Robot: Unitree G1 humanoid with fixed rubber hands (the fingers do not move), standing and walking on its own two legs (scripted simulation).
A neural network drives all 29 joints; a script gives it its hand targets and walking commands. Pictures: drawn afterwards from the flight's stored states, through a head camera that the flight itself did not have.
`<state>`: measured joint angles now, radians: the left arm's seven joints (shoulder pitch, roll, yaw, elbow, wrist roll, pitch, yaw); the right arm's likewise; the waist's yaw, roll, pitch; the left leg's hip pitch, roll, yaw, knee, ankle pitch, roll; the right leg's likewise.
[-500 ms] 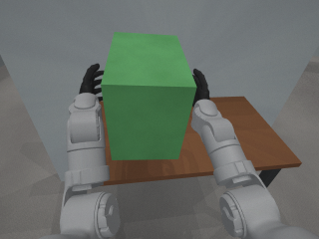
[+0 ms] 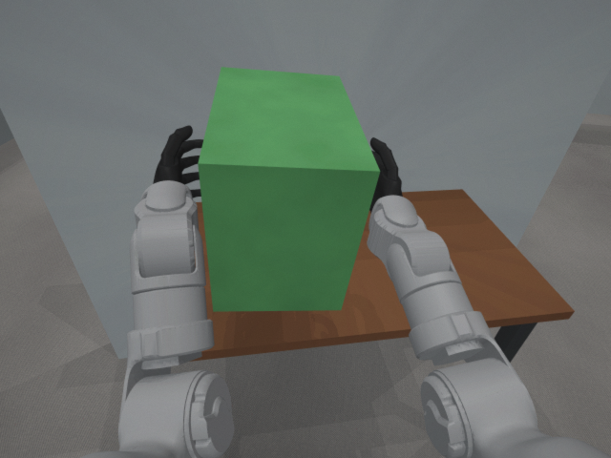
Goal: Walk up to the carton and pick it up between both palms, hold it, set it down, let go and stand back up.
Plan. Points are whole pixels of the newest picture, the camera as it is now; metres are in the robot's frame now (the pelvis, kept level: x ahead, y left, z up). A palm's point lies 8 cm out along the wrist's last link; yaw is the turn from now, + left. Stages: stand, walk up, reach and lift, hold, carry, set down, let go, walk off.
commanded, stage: hold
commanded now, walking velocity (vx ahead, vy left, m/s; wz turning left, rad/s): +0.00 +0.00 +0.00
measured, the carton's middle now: (280, 186) +0.41 +0.01 +0.20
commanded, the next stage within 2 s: none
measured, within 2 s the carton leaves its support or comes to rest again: neither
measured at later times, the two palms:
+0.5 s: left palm (178, 185) +0.37 +0.13 +0.24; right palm (384, 194) +0.37 -0.13 +0.22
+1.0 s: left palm (169, 192) +0.36 +0.14 +0.23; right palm (376, 199) +0.37 -0.12 +0.21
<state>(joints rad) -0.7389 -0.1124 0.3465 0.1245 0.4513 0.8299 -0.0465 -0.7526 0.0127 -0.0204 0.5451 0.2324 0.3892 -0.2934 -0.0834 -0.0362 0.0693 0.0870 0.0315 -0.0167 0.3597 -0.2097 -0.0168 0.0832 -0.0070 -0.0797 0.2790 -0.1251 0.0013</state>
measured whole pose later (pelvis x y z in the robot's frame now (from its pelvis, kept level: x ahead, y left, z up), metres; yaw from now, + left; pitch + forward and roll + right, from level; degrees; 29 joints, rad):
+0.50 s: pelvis +0.00 -0.01 +0.00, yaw +0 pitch -10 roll -1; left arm -0.81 -0.08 0.38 0.23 0.41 0.78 -0.04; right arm -0.81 0.02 -0.06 0.60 0.21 0.37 -0.30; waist -0.07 -0.04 0.05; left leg 0.02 0.03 -0.03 0.36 -0.19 -0.02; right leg 0.01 0.00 -0.09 0.29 -0.12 -0.01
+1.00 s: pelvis +0.01 +0.00 +0.00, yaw +0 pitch -14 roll -1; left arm -0.73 -0.11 0.36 0.12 0.46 0.83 -0.06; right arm -0.75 0.01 0.00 0.53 0.24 0.41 -0.31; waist -0.09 -0.04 0.09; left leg 0.10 0.03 -0.02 0.37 -0.23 -0.01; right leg 0.10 -0.01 -0.08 0.27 -0.14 0.01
